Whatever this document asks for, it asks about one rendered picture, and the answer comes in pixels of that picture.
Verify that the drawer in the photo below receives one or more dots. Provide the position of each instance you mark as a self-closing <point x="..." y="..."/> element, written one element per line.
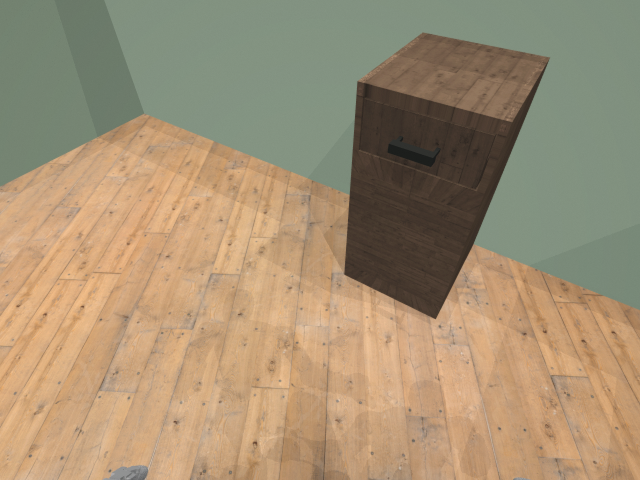
<point x="464" y="151"/>

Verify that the handle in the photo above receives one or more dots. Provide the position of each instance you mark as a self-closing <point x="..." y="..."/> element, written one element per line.
<point x="413" y="153"/>

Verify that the cabinet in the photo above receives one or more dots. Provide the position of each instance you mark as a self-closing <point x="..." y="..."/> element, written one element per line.
<point x="409" y="232"/>

